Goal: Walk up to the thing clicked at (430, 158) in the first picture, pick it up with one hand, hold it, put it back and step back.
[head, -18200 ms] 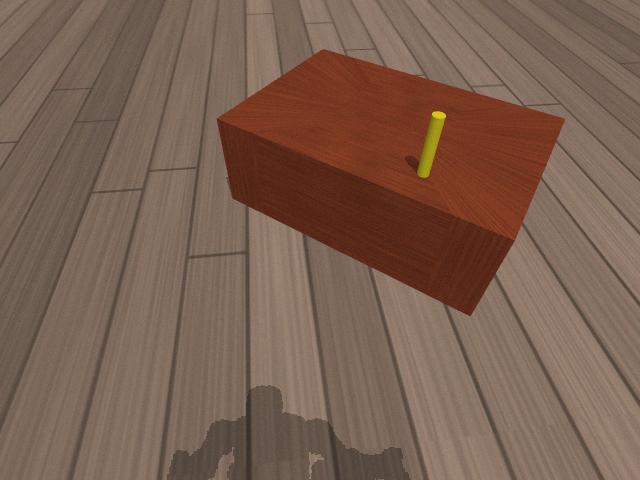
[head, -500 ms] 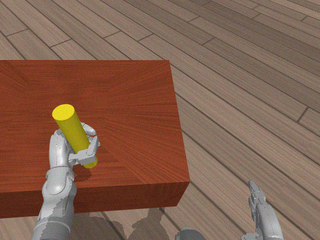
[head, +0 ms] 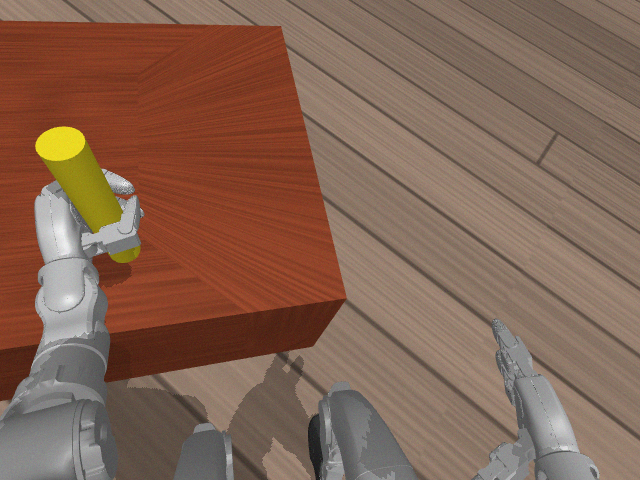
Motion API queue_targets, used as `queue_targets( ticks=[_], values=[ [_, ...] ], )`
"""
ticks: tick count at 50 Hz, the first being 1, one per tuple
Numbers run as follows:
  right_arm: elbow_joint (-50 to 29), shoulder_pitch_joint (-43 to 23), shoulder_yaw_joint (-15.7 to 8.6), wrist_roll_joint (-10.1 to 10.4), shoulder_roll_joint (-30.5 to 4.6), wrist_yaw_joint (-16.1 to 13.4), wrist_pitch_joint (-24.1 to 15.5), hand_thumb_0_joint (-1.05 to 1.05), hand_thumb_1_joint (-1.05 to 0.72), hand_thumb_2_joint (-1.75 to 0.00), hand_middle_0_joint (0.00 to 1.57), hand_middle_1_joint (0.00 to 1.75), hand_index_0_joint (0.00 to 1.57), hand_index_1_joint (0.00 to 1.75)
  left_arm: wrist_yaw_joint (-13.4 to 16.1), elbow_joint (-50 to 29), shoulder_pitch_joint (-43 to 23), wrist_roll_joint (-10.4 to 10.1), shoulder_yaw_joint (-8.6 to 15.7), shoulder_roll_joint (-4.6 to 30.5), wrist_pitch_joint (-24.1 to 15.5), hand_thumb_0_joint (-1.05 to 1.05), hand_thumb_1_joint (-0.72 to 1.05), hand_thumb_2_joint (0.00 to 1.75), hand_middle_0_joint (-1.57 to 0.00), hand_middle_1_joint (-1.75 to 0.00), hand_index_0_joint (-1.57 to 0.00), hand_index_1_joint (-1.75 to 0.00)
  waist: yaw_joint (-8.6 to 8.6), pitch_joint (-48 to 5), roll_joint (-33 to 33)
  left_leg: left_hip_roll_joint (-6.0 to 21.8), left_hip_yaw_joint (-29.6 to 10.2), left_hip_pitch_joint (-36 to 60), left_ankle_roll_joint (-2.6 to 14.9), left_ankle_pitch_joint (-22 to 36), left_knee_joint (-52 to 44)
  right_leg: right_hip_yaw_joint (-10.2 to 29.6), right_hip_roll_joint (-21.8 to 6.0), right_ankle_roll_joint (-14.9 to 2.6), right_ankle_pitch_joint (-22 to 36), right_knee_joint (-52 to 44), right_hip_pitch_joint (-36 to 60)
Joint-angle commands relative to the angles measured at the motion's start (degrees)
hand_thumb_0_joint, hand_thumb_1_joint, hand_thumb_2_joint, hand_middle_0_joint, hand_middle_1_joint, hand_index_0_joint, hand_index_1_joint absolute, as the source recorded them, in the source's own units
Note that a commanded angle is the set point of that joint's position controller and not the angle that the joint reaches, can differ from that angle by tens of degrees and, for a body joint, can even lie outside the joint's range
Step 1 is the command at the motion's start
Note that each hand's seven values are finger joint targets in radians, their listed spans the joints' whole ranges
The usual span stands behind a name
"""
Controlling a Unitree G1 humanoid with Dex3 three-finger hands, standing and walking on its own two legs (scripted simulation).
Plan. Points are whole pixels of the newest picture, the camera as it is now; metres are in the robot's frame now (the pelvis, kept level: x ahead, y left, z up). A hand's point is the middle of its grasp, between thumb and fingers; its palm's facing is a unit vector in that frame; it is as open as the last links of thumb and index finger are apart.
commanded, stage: crouch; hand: left
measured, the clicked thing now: (99, 207) +0.46 +0.19 +0.01
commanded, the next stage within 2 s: lower in 0.58 s
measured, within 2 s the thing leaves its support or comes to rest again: rests again in 1.46 s
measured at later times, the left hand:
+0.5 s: hand (129, 213) +0.49 +0.17 -0.05, palm faces +0.15 -0.99 -0.01, open 5.1 cm
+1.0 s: hand (138, 223) +0.50 +0.17 -0.10, palm faces +0.15 -0.99 -0.02, open 5.1 cm
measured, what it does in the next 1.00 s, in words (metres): lowers itself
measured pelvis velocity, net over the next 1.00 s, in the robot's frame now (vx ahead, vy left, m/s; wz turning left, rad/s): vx -0.01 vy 0.00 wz -0.01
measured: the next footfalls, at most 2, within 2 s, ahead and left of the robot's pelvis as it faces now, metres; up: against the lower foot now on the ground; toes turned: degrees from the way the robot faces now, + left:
none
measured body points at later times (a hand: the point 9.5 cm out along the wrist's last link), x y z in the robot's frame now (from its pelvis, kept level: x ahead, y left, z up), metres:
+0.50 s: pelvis +0.00 +0.00 -0.03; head +0.16 +0.05 +0.39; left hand +0.48 +0.23 -0.05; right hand +0.16 -0.26 +0.01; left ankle +0.01 +0.12 -0.63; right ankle +0.08 -0.14 -0.63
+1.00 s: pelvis -0.01 +0.00 -0.05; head +0.18 +0.06 +0.35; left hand +0.49 +0.23 -0.10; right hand +0.16 -0.26 +0.01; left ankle +0.01 +0.12 -0.63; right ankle +0.08 -0.14 -0.63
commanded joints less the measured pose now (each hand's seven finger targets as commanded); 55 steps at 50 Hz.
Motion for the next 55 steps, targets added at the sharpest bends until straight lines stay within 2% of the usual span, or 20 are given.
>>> queue_targets(
  ticks=[1, 2, 10, 14, 17, 19, 22, 25, 27, 29, 32, 35, 38, 40, 42, 44, 46, 48, 52, 55],
  values=[
    [-10.57, 2.48, -5.92, 0.23, -8.91, -0.67, -3.40, 0.00, 0.56, -0.05, 0.05, 0.05, 0.05, 0.05, -0.54, -9.20, -21.27, -0.25, 2.43, 11.68, -5.42, 0.00, 0.60, 1.33, -1.45, -1.48, -1.47, -1.47, -0.13, -27.61, 9.08, -1.98, 0.48, 6.31, 0.01, 13.89, -9.05, 0.25, 2.39, -2.53, 9.18, -4.17, 19.31],
    [-13.62, 1.78, -5.34, 0.07, -8.81, -0.48, -3.76, 0.00, 0.57, -0.04, 0.05, 0.05, 0.05, 0.05, -0.61, -9.83, -22.66, -0.09, 1.47, 10.33, -5.61, 0.00, 0.62, 1.33, -1.45, -1.49, -1.47, -1.48, -0.76, -29.85, 8.75, -1.89, 0.34, 6.32, -0.03, 14.44, -8.62, 0.06, 2.55, -2.60, 10.02, -3.60, 19.46],
    [-16.06, 4.29, -6.30, 0.20, -9.79, -0.42, -3.64, 0.00, 0.55, -0.05, 0.05, 0.05, 0.05, 0.05, -0.41, -13.98, -27.33, -0.01, 3.79, 15.38, -6.13, 0.00, 0.63, 1.31, -1.41, -1.44, -1.42, -1.43, -1.75, -36.21, 13.23, -1.94, 0.17, 7.75, -0.29, 20.56, -4.98, 0.27, 2.32, -2.93, 15.84, 0.03, 19.79],
    [-15.41, 4.40, -5.97, 0.19, -9.50, -0.17, -3.11, 0.00, 0.55, -0.05, 0.05, 0.05, 0.05, 0.05, -0.71, -6.48, -23.03, 0.49, 2.48, 12.22, -5.17, 0.00, 0.61, 1.31, -1.38, -1.42, -1.39, -1.42, -2.60, -31.28, 13.16, -1.52, -0.37, 6.37, -0.44, 20.26, -4.44, -0.24, 2.67, -3.11, 13.89, 0.46, 14.82],
    [-16.80, 4.34, -6.22, -0.09, -10.01, -0.12, -3.09, 0.00, 0.55, -0.05, 0.05, 0.05, 0.05, 0.05, 0.31, -12.31, -27.52, 1.21, 4.73, 17.61, -6.21, 0.00, 0.59, 1.33, -1.39, -1.44, -1.40, -1.43, -2.57, -35.25, 14.59, -1.82, 0.03, 6.07, -0.22, 19.10, -3.75, 0.50, 2.27, -2.84, 14.35, 0.97, 17.10],
    [-16.47, 5.76, -6.68, -0.01, -9.54, -0.03, -2.78, 0.00, 0.55, -0.05, 0.05, 0.05, 0.05, 0.05, 0.15, -11.03, -27.70, 0.75, 3.92, 15.02, -5.88, 0.00, 0.57, 1.31, -1.38, -1.44, -1.40, -1.43, -3.30, -34.86, 15.11, -1.78, 0.07, 6.99, -0.24, 20.30, -3.16, 0.54, 2.39, -2.87, 14.75, 1.16, 16.10],
    [-17.29, 4.84, -7.08, 0.17, -10.08, 0.00, -2.88, 0.00, 0.55, -0.05, 0.05, 0.05, 0.05, 0.05, 0.46, -7.83, -24.77, 1.08, 5.05, 15.52, -5.61, 0.00, 0.59, 1.31, -1.37, -1.42, -1.39, -1.42, -3.36, -33.07, 12.28, -1.84, 0.19, 2.67, 0.14, 19.19, -2.69, 0.43, 2.54, -2.76, 15.06, 1.60, 16.88],
    [-18.52, 3.39, -6.37, 0.05, -9.75, 0.04, -3.07, 0.00, 0.55, -0.05, 0.05, 0.05, 0.05, 0.05, 0.16, -6.75, -25.98, 1.55, 3.06, 14.20, -5.61, 0.00, 0.56, 1.31, -1.37, -1.42, -1.39, -1.42, -3.92, -32.35, 14.64, -1.64, -0.30, 4.38, -0.20, 17.80, -2.97, 0.05, 2.75, -3.01, 12.09, 1.64, 13.09],
    [-20.12, 4.40, -7.20, 0.22, -10.44, -0.13, -2.95, 0.00, 0.55, -0.05, 0.05, 0.05, 0.05, 0.05, 0.63, -11.62, -29.04, 1.63, 5.83, 19.04, -6.43, 0.00, 0.58, 1.32, -1.39, -1.44, -1.41, -1.43, -3.66, -35.22, 14.43, -1.80, -0.08, 4.07, -0.12, 17.17, -2.66, 0.42, 2.58, -2.78, 12.31, 1.89, 15.54],
    [-19.04, 4.79, -7.08, 0.17, -9.98, 0.06, -2.91, 0.00, 0.55, -0.05, 0.05, 0.05, 0.05, 0.05, 0.38, -7.32, -26.32, 1.17, 4.87, 16.04, -5.89, 0.00, 0.59, 1.32, -1.38, -1.43, -1.40, -1.43, -4.10, -33.73, 14.33, -1.86, 0.17, 2.13, 0.05, 16.93, -2.26, 1.09, 2.29, -2.64, 12.66, 1.80, 16.29],
    [-19.91, 4.80, -7.67, 0.17, -10.52, -0.07, -3.14, 0.00, 0.55, -0.05, 0.05, 0.05, 0.05, 0.05, 0.71, -9.96, -28.37, 1.54, 5.43, 17.94, -6.12, 0.00, 0.55, 1.31, -1.36, -1.41, -1.38, -1.41, -4.65, -34.72, 13.98, -1.95, 0.35, 1.46, 0.37, 17.01, -1.52, 1.44, 2.36, -2.44, 13.34, 1.78, 16.35],
    [-20.25, 4.91, -7.66, 0.26, -10.67, 0.18, -2.75, 0.00, 0.54, -0.05, 0.05, 0.05, 0.05, 0.05, 0.90, -7.35, -26.91, 1.97, 5.40, 17.53, -5.86, 0.00, 0.54, 1.30, -1.36, -1.43, -1.38, -1.43, -4.35, -34.81, 14.73, -1.78, -0.07, 2.67, 0.06, 18.90, -1.39, 0.42, 2.72, -2.90, 13.82, 2.72, 14.32],
    [-19.72, 4.47, -7.67, 0.20, -10.60, 0.17, -2.92, 0.00, 0.54, -0.05, 0.05, 0.05, 0.05, 0.05, 1.13, -3.38, -25.12, 2.54, 4.03, 15.60, -5.79, 0.00, 0.55, 1.31, -1.38, -1.45, -1.39, -1.45, -5.58, -31.59, 13.87, -1.68, -0.32, 0.75, 0.12, 18.03, -0.76, 0.17, 2.79, -2.82, 13.20, 3.14, 12.27],
    [-19.60, 4.78, -7.36, -0.02, -10.65, 0.41, -3.07, 0.00, 0.54, -0.05, 0.05, 0.05, 0.05, 0.05, 1.66, -4.63, -27.17, 2.99, 5.24, 18.24, -6.73, 0.00, 0.57, 1.33, -1.40, -1.47, -1.42, -1.46, -5.87, -32.08, 14.39, -1.65, -0.33, -0.41, 0.25, 18.49, 0.34, 0.01, 2.93, -2.85, 13.37, 4.07, 11.12],
    [-21.54, 3.84, -7.62, -0.13, -11.12, 0.55, -3.18, 0.00, 0.55, -0.05, 0.05, 0.05, 0.05, 0.05, 1.44, -4.87, -28.32, 2.98, 4.41, 17.37, -7.46, 0.00, 0.57, 1.34, -1.39, -1.48, -1.41, -1.47, -6.27, -34.11, 15.63, -1.35, -1.03, 1.73, -0.18, 20.01, 0.46, -0.63, 3.21, -3.10, 13.60, 4.90, 9.74],
    [-19.69, 5.28, -8.35, -0.08, -11.57, 0.58, -3.07, 0.00, 0.55, -0.05, 0.05, 0.05, 0.05, 0.05, 1.66, -5.72, -28.69, 2.90, 6.33, 20.49, -8.04, 0.00, 0.56, 1.35, -1.40, -1.49, -1.42, -1.49, -6.03, -34.33, 16.56, -1.60, -0.77, 0.70, 0.01, 19.34, 1.30, -0.24, 2.97, -2.96, 13.39, 5.47, 10.01],
    [-22.18, 4.06, -7.69, -0.16, -11.17, 0.91, -3.57, 0.00, 0.55, -0.05, 0.05, 0.05, 0.05, 0.05, 1.53, -3.24, -27.92, 2.79, 5.01, 17.67, -8.09, 0.00, 0.58, 1.35, -1.40, -1.49, -1.42, -1.48, -7.29, -35.03, 15.95, -1.52, -0.85, -0.43, 0.18, 19.15, 2.18, -0.05, 2.93, -2.90, 14.03, 6.01, 10.10],
    [-22.03, 4.84, -8.17, -0.24, -11.56, 0.91, -3.28, 0.00, 0.54, -0.05, 0.05, 0.05, 0.05, 0.05, 2.21, -6.73, -30.27, 3.55, 6.99, 22.17, -8.93, 0.00, 0.54, 1.35, -1.39, -1.49, -1.41, -1.48, -6.83, -36.77, 18.41, -1.65, -0.76, -0.04, -0.01, 18.50, 2.38, 0.10, 2.88, -2.90, 13.06, 6.58, 9.69],
    [-22.94, 3.99, -8.07, -0.10, -11.86, 1.12, -3.45, 0.00, 0.54, -0.05, 0.05, 0.05, 0.05, 0.05, 1.85, -1.32, -27.53, 3.62, 4.60, 18.38, -8.04, 0.00, 0.55, 1.32, -1.38, -1.46, -1.39, -1.46, -7.93, -35.14, 18.17, -1.42, -1.27, -0.71, -0.19, 18.27, 3.33, -0.56, 3.11, -3.01, 12.25, 7.28, 6.51],
    [-23.73, 5.05, -8.87, -0.19, -12.94, 1.14, -3.07, 0.00, 0.55, -0.05, 0.05, 0.05, 0.05, 0.05, 2.49, -7.11, -31.36, 4.04, 6.72, 23.68, -8.81, 0.00, 0.58, 1.34, -1.38, -1.47, -1.39, -1.47, -7.44, -38.79, 21.61, -1.22, -1.60, 2.07, -0.66, 21.55, 4.04, -0.93, 3.23, -3.26, 13.86, 8.84, 5.87]
  ],
)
